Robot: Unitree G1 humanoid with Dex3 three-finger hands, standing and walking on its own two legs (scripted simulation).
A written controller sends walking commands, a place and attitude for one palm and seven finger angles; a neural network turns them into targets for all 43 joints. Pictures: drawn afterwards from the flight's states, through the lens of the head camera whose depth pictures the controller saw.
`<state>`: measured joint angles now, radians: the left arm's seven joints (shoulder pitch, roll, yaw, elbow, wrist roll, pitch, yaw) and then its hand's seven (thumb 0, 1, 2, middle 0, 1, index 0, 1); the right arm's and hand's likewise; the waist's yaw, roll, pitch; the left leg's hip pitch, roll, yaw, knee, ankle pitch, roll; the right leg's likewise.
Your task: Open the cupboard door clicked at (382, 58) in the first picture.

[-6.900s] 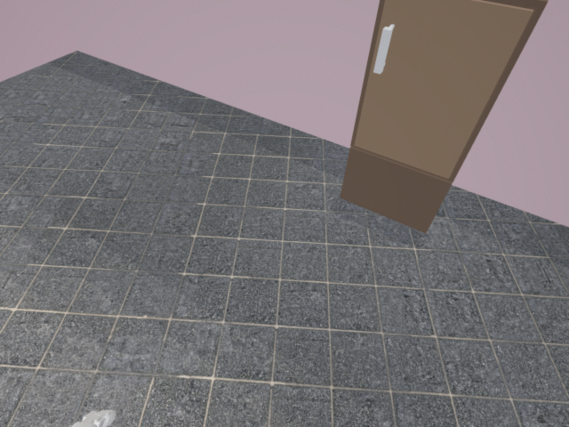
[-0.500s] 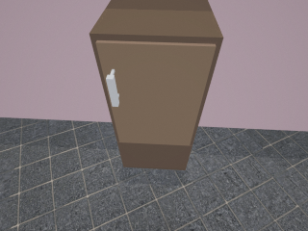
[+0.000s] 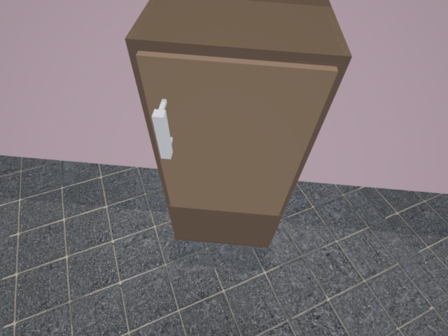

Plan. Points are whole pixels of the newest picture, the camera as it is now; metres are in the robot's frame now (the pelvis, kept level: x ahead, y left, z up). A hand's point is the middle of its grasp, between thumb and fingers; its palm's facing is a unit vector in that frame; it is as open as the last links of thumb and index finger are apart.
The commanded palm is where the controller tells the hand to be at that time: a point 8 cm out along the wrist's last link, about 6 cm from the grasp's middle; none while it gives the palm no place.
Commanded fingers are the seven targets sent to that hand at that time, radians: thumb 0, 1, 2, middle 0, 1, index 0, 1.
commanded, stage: come to a stop and stand still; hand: left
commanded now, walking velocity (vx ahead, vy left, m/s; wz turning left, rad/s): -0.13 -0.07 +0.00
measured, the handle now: (165, 129) +0.54 +0.19 +0.01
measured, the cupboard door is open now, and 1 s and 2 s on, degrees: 0 0 0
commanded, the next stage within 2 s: look again from close up in 0.66 s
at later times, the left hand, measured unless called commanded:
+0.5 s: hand out of the picture +0.01 +0.14 -0.16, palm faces +0.04 -0.98 -0.22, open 7.2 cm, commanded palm none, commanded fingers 0.00 0.90 0.90 -0.20 -0.30 -0.20 -0.30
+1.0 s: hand out of the picture -0.04 +0.14 -0.17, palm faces +0.05 -0.98 -0.17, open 7.4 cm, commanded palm none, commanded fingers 0.00 0.90 0.90 -0.20 -0.30 -0.20 -0.30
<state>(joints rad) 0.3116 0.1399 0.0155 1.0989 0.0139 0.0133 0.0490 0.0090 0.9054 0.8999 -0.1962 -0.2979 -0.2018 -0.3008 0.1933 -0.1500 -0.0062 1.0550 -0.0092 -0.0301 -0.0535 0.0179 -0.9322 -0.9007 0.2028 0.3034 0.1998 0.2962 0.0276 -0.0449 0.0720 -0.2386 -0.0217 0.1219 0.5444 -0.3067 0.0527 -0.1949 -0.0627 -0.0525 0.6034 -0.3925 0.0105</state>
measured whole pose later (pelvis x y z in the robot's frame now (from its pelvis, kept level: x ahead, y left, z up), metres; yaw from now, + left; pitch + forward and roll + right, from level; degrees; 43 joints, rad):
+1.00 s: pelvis -0.03 -0.01 +0.00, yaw +1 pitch -1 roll -1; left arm 0.33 0.12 -0.01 1.09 0.02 -0.03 0.05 0.01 0.90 0.90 -0.20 -0.30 -0.20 -0.30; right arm 0.29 -0.16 0.00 1.07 -0.02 -0.01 -0.03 0.02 -0.94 -0.90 0.20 0.30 0.20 0.30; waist 0.00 0.01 0.02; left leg -0.24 0.01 0.05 0.57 -0.31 0.03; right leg -0.18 0.00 -0.09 0.52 -0.33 -0.02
